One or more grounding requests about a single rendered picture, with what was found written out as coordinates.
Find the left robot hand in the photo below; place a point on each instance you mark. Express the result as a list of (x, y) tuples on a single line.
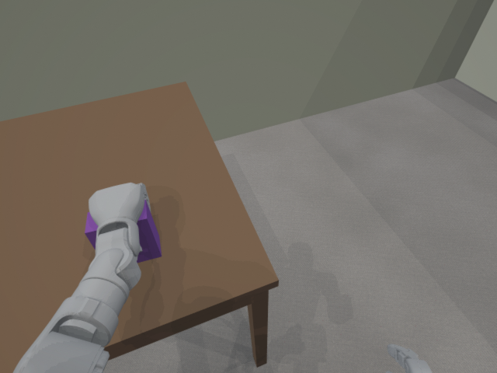
[(121, 201)]

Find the table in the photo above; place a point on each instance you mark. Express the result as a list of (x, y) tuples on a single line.
[(51, 163)]

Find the left robot upper arm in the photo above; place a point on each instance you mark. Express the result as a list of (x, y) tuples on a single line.
[(59, 353)]

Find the right robot hand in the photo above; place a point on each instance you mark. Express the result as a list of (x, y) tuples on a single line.
[(408, 359)]

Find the robot left forearm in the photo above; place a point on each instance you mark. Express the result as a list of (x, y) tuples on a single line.
[(91, 313)]

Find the sponge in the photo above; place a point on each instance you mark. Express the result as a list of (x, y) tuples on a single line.
[(148, 235)]

